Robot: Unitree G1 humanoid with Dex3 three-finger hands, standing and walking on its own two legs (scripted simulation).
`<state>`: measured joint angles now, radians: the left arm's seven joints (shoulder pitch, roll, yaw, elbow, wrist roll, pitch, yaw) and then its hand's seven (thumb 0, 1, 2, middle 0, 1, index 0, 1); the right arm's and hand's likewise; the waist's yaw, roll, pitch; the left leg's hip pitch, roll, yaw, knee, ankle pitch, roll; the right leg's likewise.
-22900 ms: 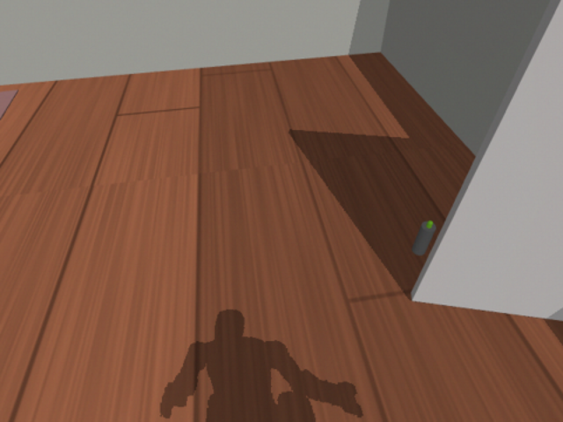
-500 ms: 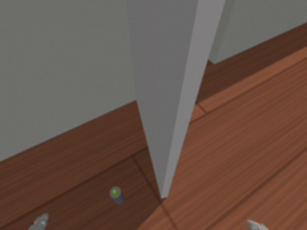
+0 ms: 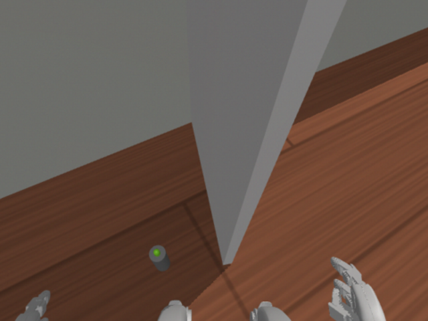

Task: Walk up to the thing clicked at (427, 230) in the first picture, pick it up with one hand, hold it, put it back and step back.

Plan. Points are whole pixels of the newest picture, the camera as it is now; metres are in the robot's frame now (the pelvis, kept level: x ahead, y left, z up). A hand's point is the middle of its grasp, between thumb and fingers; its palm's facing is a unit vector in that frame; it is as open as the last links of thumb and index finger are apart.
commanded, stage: go down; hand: left
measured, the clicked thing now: (159, 257) +0.40 +0.20 -0.58
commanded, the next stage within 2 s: none
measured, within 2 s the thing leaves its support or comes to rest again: neither
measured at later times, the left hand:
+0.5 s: hand (67, 283) +0.25 +0.35 -0.21, palm faces +0.17 -0.96 -0.20, open 17.4 cm
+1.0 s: hand (66, 268) +0.29 +0.38 -0.25, palm faces +0.17 -0.97 -0.15, open 17.4 cm
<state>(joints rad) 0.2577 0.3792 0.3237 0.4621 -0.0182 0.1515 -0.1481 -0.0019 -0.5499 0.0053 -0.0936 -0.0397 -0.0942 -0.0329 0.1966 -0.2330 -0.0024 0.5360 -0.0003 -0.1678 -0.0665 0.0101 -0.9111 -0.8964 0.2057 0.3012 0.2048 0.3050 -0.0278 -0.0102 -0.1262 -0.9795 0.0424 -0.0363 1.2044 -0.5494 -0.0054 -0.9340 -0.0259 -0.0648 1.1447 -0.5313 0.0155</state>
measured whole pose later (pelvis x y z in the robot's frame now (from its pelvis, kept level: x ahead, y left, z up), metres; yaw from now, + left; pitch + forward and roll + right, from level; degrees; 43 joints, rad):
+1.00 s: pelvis -0.07 -0.01 -0.23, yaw -4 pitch +33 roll -6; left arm -0.42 0.79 0.77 1.00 -0.17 -0.34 -0.63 -0.01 -0.53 0.04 -0.07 -0.07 -0.06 -0.06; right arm 0.12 -0.34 0.06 0.67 -0.03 -0.18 -0.05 0.01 -0.91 -0.90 0.21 0.30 0.21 0.30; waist -0.05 -0.03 -0.14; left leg -1.94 0.04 -0.10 2.04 -0.68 -0.02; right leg -1.89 -0.02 -0.08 1.98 -0.67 0.00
